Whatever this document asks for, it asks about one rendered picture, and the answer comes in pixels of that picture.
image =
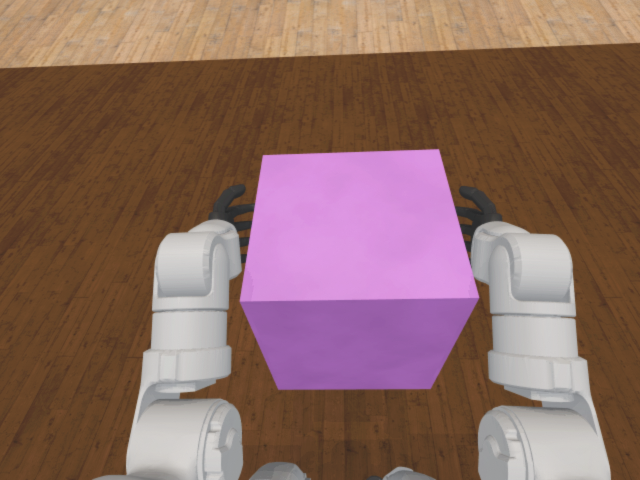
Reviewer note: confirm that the right robot hand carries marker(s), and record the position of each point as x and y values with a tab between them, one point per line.
488	213

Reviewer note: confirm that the right robot upper arm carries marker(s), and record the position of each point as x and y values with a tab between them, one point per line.
539	443

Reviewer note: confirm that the robot left forearm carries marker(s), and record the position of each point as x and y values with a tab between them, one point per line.
189	329

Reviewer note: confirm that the right robot shin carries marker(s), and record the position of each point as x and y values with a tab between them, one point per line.
398	469

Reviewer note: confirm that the robot right forearm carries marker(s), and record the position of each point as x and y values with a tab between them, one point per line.
535	353

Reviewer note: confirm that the carton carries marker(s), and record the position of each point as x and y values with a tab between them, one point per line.
357	275

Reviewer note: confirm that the left robot hand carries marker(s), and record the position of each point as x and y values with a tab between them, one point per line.
222	211

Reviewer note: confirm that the left robot upper arm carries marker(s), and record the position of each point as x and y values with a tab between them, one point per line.
185	439

